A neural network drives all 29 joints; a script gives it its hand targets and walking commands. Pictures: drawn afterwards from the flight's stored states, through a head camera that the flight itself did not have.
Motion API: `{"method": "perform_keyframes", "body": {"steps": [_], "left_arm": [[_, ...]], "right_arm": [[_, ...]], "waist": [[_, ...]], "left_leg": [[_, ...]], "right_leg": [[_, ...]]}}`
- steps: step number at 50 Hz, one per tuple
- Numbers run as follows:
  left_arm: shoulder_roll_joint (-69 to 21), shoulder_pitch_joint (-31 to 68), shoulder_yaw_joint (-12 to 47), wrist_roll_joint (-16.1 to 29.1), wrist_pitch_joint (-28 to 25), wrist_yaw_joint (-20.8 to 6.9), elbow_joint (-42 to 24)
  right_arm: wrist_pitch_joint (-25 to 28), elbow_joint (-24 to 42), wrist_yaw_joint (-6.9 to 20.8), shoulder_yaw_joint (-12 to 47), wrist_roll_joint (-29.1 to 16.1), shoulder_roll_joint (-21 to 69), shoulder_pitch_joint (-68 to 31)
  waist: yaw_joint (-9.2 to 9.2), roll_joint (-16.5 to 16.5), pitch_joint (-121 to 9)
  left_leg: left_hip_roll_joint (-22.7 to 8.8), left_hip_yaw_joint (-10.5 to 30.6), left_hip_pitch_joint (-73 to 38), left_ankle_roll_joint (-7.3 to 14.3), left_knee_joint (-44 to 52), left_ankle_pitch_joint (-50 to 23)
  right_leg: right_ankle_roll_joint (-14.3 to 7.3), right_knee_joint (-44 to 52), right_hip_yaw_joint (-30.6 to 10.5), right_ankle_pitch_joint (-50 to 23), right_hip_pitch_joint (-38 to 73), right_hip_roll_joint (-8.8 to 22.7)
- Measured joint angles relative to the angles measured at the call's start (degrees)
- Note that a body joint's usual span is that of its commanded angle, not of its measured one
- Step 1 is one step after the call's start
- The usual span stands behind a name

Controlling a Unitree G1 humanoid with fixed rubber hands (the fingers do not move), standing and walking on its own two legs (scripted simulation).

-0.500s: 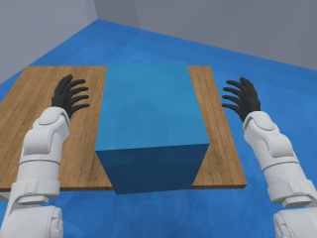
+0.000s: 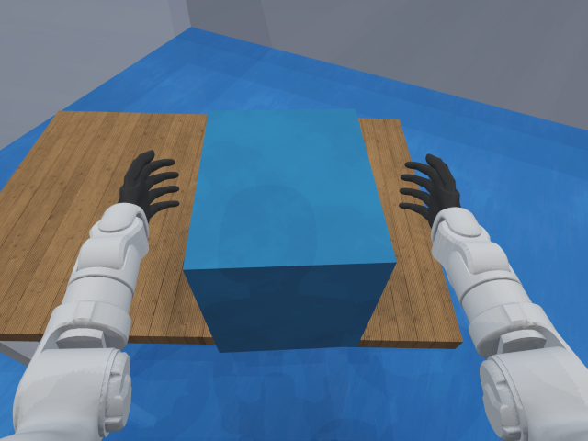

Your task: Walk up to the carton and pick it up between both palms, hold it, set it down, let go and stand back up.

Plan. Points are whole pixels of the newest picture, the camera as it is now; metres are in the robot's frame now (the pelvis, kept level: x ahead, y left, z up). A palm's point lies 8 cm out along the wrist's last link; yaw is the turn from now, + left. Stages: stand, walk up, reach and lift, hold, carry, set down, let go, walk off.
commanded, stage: reach and lift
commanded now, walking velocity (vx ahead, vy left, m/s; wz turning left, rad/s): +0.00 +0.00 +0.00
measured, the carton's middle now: (285, 233) +0.44 +0.06 -0.01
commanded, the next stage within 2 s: none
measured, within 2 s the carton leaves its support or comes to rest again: neither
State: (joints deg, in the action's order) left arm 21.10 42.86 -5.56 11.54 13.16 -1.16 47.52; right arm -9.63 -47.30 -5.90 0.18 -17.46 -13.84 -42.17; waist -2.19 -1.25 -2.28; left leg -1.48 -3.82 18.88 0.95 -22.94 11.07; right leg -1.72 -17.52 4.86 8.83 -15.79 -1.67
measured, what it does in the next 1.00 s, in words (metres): stands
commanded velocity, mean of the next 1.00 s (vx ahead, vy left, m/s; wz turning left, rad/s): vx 0.00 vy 0.00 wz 0.00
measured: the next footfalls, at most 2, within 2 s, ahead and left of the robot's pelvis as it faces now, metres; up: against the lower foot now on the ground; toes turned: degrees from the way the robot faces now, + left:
none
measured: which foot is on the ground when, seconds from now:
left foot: down 0.00-1.00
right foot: down 0.00-1.00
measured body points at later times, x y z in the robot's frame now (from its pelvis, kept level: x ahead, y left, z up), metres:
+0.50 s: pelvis +0.00 +0.00 -0.02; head +0.08 +0.01 +0.42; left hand +0.42 +0.24 +0.00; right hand +0.44 -0.15 +0.01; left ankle +0.00 +0.10 -0.75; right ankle -0.01 -0.10 -0.75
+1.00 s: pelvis -0.03 +0.00 -0.04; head +0.06 +0.01 +0.40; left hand +0.41 +0.22 +0.01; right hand +0.43 -0.12 +0.00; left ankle +0.00 +0.10 -0.75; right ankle -0.01 -0.10 -0.75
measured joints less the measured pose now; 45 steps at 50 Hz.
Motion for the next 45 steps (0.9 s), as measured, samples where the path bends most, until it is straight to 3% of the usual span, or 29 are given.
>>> {"method": "perform_keyframes", "body": {"steps": [10, 16, 20, 27, 37, 45], "left_arm": [[-3.2, -1.4, 2.8, 1.5, -16.1, 1.5, 11.1], [-3.9, 3.5, 2.7, 0.9, -25.4, 0.8, 23.3], [-5.0, 5.1, 3.0, 0.8, -29.7, 0.8, 27.4], [-6.1, 4.6, 3.2, 1.1, -31.6, 1.1, 27.6], [-5.8, 4.1, 4.6, 2.8, -31.1, 1.8, 25.2], [-6.8, 8.4, 4.7, 3.5, -32.3, 2.3, 29.1]], "right_arm": [[10.9, -5.3, -0.3, -2.7, 6.0, 3.7, 2.8], [18.2, -16.4, -0.4, -0.4, 4.8, 3.9, -2.0], [22.9, -21.7, -0.2, 1.4, 2.9, 3.7, -3.5], [26.3, -22.2, -0.2, 3.9, -0.3, 2.4, -3.4], [25.2, -20.7, 0.1, 5.4, -2.4, 1.5, -4.5], [23.8, -21.7, -0.7, 2.9, 0.9, 4.9, -6.6]], "waist": [[-0.63, 1.3, -4.6], [-0.30, 1.7, -7.5], [-0.45, 1.6, -8.4], [-0.62, 1.4, -8.9], [-0.54, 1.2, -9.9], [-0.41, 1.1, -10.0]], "left_leg": [[-0.3, 1.1, 10.0, 0.0, -5.1, 1.5], [-0.6, 1.2, 15.8, -0.1, -9.0, 3.0], [-0.9, 1.4, 18.8, -0.4, -11.4, 3.9], [-1.2, 1.2, 22.9, -0.3, -14.1, 4.7], [-1.1, 0.8, 26.5, 0.0, -16.8, 5.0], [-0.7, 0.9, 28.0, 0.1, -18.6, 5.2]], "right_leg": [[-0.1, -4.5, 1.1, 1.6, -9.4, 0.0], [-0.1, -8.6, 1.3, 3.2, -15.3, 0.0], [-0.2, -10.7, 1.3, 4.0, -18.2, -0.2], [-0.2, -13.9, 1.2, 4.8, -22.5, -0.2], [-0.4, -17.9, 0.9, 5.8, -26.9, 0.1], [-0.4, -21.1, 0.9, 6.7, -28.9, 0.8]]}}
